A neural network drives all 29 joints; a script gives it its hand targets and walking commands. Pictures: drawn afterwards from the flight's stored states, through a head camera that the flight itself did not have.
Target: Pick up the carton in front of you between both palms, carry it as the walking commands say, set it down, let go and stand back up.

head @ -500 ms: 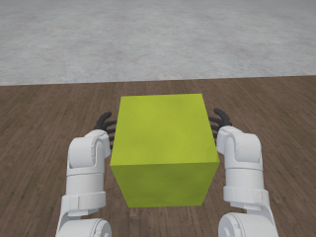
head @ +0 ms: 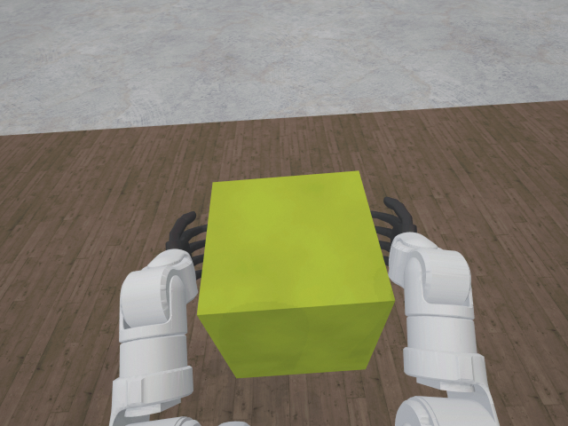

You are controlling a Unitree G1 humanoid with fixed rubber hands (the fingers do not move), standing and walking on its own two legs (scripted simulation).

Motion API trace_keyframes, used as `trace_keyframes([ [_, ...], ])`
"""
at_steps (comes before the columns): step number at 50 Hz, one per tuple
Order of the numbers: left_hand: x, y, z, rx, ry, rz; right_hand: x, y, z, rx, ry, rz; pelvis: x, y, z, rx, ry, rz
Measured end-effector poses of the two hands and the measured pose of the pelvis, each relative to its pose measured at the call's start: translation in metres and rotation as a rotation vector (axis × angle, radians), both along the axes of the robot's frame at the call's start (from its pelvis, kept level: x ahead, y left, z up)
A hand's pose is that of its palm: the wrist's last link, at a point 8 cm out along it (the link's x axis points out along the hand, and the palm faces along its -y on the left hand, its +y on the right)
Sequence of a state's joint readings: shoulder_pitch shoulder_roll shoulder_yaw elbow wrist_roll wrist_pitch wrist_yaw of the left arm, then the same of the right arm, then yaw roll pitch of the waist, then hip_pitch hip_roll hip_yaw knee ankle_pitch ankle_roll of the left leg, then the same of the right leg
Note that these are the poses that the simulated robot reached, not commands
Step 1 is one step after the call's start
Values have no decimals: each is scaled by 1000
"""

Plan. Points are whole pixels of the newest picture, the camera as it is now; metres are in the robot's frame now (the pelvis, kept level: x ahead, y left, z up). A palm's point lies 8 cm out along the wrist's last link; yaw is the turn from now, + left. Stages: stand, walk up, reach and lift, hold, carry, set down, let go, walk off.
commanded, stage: carry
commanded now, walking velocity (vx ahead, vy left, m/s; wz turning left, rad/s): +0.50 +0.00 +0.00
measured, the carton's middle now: (293, 281) +0.33 +0.01 +0.01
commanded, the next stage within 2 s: none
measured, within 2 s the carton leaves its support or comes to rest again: neither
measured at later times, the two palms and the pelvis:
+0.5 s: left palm (213, 134) +0.64 +0.17 +0.06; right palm (364, 132) +0.62 -0.13 +0.07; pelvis +0.30 +0.04 -0.03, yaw -1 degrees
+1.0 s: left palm (239, 78) +0.95 +0.15 +0.02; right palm (351, 71) +0.96 -0.15 +0.02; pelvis +0.62 +0.00 -0.07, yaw +1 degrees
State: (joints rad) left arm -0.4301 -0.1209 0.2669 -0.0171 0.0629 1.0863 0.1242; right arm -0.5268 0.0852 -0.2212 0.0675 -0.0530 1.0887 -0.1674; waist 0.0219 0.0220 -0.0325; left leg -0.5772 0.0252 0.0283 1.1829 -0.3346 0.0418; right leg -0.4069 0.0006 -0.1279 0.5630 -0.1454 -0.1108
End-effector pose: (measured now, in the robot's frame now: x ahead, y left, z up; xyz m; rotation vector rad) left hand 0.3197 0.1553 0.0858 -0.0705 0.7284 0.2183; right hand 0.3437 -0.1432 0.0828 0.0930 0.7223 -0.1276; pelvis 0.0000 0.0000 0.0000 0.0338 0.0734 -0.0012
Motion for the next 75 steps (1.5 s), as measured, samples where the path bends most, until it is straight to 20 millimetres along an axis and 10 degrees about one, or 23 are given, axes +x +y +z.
trace_keyframes([
  [14, 176, 8, 28, -9, -138, -34, 162, 7, 29, -22, -139, -26, 162, 8, -2, -25, 34, -12],
  [20, 269, 18, 5, -18, -150, -94, 241, 17, 13, -70, -151, -57, 251, 26, -39, -45, 9, -26],
  [31, 385, 10, -23, -54, -64, -110, 349, 9, -10, -61, -65, -108, 362, 39, -27, -53, 7, -28],
  [40, 503, 2, -14, -41, -135, -90, 472, 1, -4, -50, -136, -86, 483, 23, -40, -34, 7, -20],
  [46, 594, -12, -38, 10, -117, -71, 574, -13, -36, -37, -120, -41, 579, 5, -75, -31, -3, 6],
  [56, 689, 3, -69, -15, -24, 25, 692, 3, -68, -12, -27, 15, 685, -11, -61, -23, 27, 21],
  [66, 838, 16, -47, -12, -156, -13, 828, 15, -45, -19, -158, -15, 825, 10, -72, -37, 39, 4],
  [75, 963, 14, -77, -28, -64, -111, 925, 13, -72, -65, -65, -89, 943, 35, -95, -50, 18, -10],
])
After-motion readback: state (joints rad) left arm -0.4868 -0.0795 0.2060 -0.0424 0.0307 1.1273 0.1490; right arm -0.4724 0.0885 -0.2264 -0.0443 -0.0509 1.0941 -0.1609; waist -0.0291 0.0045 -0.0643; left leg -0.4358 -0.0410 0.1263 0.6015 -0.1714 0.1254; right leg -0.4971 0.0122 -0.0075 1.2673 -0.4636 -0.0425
